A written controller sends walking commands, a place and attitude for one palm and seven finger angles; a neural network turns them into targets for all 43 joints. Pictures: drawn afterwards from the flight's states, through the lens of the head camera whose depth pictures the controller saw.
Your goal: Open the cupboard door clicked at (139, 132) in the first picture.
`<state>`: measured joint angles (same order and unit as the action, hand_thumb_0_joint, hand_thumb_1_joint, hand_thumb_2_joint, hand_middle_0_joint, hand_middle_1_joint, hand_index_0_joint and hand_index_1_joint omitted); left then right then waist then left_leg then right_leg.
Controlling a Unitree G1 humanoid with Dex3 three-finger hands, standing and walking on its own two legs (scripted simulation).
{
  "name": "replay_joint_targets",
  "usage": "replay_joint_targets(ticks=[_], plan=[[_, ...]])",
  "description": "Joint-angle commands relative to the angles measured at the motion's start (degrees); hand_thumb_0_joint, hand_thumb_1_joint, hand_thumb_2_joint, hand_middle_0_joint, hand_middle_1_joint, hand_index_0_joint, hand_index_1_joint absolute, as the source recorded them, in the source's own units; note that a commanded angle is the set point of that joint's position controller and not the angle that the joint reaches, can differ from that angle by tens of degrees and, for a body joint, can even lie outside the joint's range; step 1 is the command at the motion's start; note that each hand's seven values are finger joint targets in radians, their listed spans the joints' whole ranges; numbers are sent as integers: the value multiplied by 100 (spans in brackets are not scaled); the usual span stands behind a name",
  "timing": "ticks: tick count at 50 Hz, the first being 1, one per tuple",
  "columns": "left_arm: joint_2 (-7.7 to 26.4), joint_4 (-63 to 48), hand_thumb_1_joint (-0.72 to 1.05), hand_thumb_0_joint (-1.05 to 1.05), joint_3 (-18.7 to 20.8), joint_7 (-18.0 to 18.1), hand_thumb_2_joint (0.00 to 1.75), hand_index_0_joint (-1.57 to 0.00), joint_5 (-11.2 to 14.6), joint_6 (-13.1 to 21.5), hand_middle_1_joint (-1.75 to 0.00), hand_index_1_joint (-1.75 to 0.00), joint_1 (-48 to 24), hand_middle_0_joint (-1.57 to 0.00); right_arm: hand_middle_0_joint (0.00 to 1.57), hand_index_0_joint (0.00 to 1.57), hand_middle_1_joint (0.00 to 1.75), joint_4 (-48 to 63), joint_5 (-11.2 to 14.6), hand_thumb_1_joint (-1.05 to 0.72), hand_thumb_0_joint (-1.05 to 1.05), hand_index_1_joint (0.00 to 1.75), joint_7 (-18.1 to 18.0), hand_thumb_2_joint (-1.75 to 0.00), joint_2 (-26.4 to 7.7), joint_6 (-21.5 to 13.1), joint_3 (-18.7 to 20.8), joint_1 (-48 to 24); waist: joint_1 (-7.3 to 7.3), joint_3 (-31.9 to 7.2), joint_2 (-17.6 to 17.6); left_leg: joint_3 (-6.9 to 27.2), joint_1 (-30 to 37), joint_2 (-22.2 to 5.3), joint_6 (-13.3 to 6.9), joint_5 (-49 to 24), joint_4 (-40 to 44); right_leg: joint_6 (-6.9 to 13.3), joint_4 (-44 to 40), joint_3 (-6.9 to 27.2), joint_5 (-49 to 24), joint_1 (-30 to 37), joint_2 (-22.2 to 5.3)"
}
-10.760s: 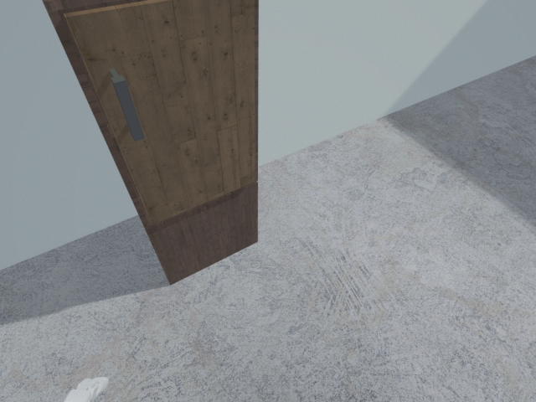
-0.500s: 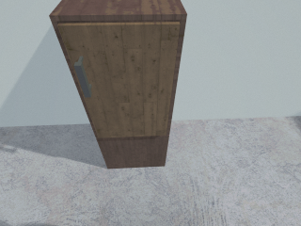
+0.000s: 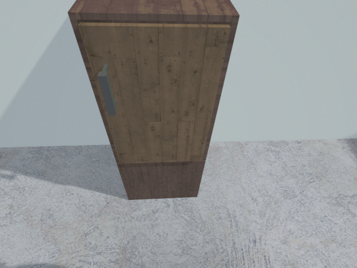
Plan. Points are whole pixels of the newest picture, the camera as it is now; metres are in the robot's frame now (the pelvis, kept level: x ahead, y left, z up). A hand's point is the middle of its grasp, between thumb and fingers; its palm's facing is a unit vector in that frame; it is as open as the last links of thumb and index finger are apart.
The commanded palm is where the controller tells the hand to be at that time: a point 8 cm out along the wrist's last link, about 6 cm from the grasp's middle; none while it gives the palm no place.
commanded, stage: raise the hand with hooked fingers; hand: left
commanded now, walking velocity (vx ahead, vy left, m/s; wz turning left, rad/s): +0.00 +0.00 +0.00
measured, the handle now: (109, 90) +0.55 +0.24 +0.08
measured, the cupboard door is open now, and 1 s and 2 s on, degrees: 0 0 0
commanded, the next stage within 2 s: none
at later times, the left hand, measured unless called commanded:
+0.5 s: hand (101, 265) +0.14 +0.17 -0.05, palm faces +0.15 -0.99 +0.00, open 8.6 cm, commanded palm +0.13 +0.24 -0.02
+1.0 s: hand (71, 219) +0.20 +0.23 +0.03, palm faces +0.20 -0.98 -0.07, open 11.6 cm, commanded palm +0.17 +0.27 +0.03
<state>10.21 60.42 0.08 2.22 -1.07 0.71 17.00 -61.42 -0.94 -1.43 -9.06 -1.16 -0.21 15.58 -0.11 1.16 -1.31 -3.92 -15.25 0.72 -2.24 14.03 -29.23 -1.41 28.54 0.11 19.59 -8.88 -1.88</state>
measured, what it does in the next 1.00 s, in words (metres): stands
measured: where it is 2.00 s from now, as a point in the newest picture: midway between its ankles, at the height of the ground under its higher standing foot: outside the picture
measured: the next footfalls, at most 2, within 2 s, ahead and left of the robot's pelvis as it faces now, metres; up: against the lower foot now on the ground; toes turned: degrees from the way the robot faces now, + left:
none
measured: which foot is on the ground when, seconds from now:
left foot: down 0.00-1.00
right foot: down 0.00-1.00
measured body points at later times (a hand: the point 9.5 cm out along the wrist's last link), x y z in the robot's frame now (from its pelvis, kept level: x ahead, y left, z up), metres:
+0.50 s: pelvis -0.04 -0.04 -0.06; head +0.00 -0.03 +0.38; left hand +0.13 +0.22 -0.05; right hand +0.20 -0.29 -0.10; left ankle +0.02 +0.09 -0.74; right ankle -0.05 -0.13 -0.74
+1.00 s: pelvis -0.03 -0.03 -0.05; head +0.01 -0.04 +0.40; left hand +0.19 +0.28 +0.04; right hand +0.10 -0.29 -0.14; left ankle +0.02 +0.09 -0.74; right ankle -0.05 -0.13 -0.74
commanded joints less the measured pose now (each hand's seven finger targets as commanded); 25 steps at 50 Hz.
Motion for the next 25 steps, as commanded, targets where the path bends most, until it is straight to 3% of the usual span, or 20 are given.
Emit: replay_joint_targets(ticks=[1, 3, 4, 5, 6, 7, 8, 9, 10, 11, 12, 15, 16, 17, 19, 21, 22, 25], plan=[[495, -87, 90, 0, 63, 18, 90, -20, 8, 48, -30, -30, 418, -20, 20, 20, 30, 203, 19, -90, 0, 30, -23, -90, -687, -118, 100, 191, 59, -88, 225, 733, 446, -725, -130, -1286, 596, 280, -379, 199, -988, -276, -282], [510, -63, 90, 0, 53, 22, 90, -20, 4, 44, -30, -30, 407, -20, 20, 20, 30, 154, 25, -90, 0, 30, -28, -90, -690, -113, 96, 155, 56, 36, 192, 694, 443, -725, -123, -1361, 581, 272, -421, 228, -1064, -312, -285], [515, 17, 90, 0, 29, 232, 90, -20, -64, 125, -30, -30, 631, -20, 20, 20, 30, 507, 81, -90, 0, 30, 6, -90, -860, -93, 106, -125, 108, 294, 263, 656, 294, -812, 40, -2398, -379, 232, -655, 512, -2028, -605, -450], [2143, -9329, 88, 0, 1092, 353, 89, -20, 948, 1250, -32, -32, -3525, -20, 20, 20, 30, 2457, 333, -90, 0, 30, -137, -90, -1689, -932, 391, 110, -577, -2756, 1384, 647, 2123, -249, 157, -2776, 162, 361, 24, -264, -2450, -589, 70], [1626, -7915, 85, 0, 892, 582, 88, -20, 513, 924, -33, -33, -753, -20, 20, 20, 30, 2103, 291, -90, 0, 30, -350, -90, -1001, -1523, 69, -342, 51, -2665, 2178, 747, 2801, -623, 243, -3342, 507, 404, 765, -337, -1030, -921, 210], [1322, -7546, 83, 0, 609, 843, 87, -21, 528, 610, -34, -34, -606, -21, 20, 20, 30, 1722, 350, -90, 0, 30, -408, -90, -921, -1694, 142, -402, -91, -2266, 1821, 751, 1944, -559, 458, -2568, 563, 331, 855, -403, -340, -1136, 187], [-439, -5720, 81, 0, -266, 763, 86, -21, 731, 13, -36, -36, 1329, -21, 20, 20, 30, 1613, 404, -90, 0, 30, -325, -90, -739, -1629, 158, -206, -228, -1094, 1045, 828, 1309, -561, 330, -1986, 725, 258, 866, -493, -18, -1576, 178], [-85, -6975, 78, 0, 1, 665, 85, -21, 982, 238, -37, -37, 145, -21, 20, 20, 30, 2153, 395, -90, 0, 30, -276, -90, -1002, -1616, 266, -303, -185, -493, 687, 871, 568, -464, 255, -1137, 598, 246, 623, -526, -112, -1450, 127], [262, -6770, 76, 0, 341, 576, 84, -21, 902, 511, -39, -39, 148, -21, 20, 20, 30, 2254, 358, -90, 0, 30, -294, -90, -1118, -1624, 360, -454, -283, -216, 270, 787, 120, -358, 209, -248, 319, 272, 291, -570, -84, -1655, 176], [288, -6378, 74, 0, 511, 455, 83, -21, 904, 851, -40, -40, 370, -21, 20, 20, 30, 2396, 264, -90, 0, 30, -304, -90, -1134, -1627, 352, -502, -241, 108, -271, 735, -409, -205, 178, 210, 32, 254, 169, -623, -4, -1887, 203], [267, -5630, 71, 0, 733, 248, 82, -21, 934, 1111, -42, -42, 1039, -21, 20, 20, 30, 2540, 252, -90, 0, 30, -253, -90, -1129, -1594, 394, -548, -77, 287, -483, 642, -735, -130, 196, 171, -236, 271, 205, -634, 72, -2010, 218], [25, -4931, 64, 0, 1157, -699, 79, -22, 1233, 2335, -47, -47, 2232, -22, 20, 20, 30, 2845, 81, -90, 0, 30, -40, -90, -1097, -1445, 545, -767, 379, -626, -1581, 464, -1535, -143, 302, -730, -1325, 288, 1493, -794, -750, -2568, 366], [-19, -5007, 62, 0, 1114, -1119, 78, -22, 1402, 2747, -48, -48, 2277, -22, 20, 20, 30, 3015, 72, -90, 0, 30, 28, -90, -1129, -1421, 578, -915, 455, -774, -1530, 384, -1853, -92, 324, -644, -1586, 287, 1765, -724, -890, -2662, 346], [278, -4775, 60, 0, 1450, -1529, 77, -22, 1532, 3028, -50, -50, 2254, -22, 20, 20, 30, 3123, 128, -90, 0, 30, 102, -90, -1152, -1404, 627, -938, 547, -906, -1221, 366, -2031, -41, 348, -585, -1795, 329, 1963, -588, -1042, -2649, 294], [555, -5056, 55, 0, 1673, -1929, 75, -22, 1738, 3010, -53, -53, 1967, -22, 20, 20, 30, 3615, 189, -90, 0, 30, 99, -90, -1212, -1357, 623, -1101, 584, -1224, -171, 149, -2140, 79, 294, -332, -2068, 352, 2091, -394, -841, -2641, 217], [1033, -6019, 50, 0, 1961, -1997, 73, -23, 1862, 2761, -55, -55, 1207, -23, 20, 20, 30, 3951, 231, -90, 0, 30, 19, -90, -1214, -1319, 575, -1137, 549, -1840, 340, 59, -2127, 123, 188, -92, -2221, 290, 2040, -173, -524, -2568, 193], [1237, -6533, 48, 0, 2045, -1928, 72, -23, 1892, 2713, -57, -57, 742, -23, 20, 20, 30, 4014, 211, -90, 0, 30, -32, -90, -1190, -1308, 559, -1067, 474, -1954, 620, 110, -2150, 100, 169, 27, -2299, 276, 2039, -67, -278, -2661, 227], [1326, -7876, 41, 0, 2048, -1580, 69, -24, 1874, 3077, -62, -62, -322, -24, 20, 20, 30, 3928, 166, -90, 0, 30, -152, -90, -1013, -1350, 494, -699, 98, -2240, 1006, 284, -1915, -53, 54, 44, -2608, 212, 1887, 266, -26, -2937, 215]])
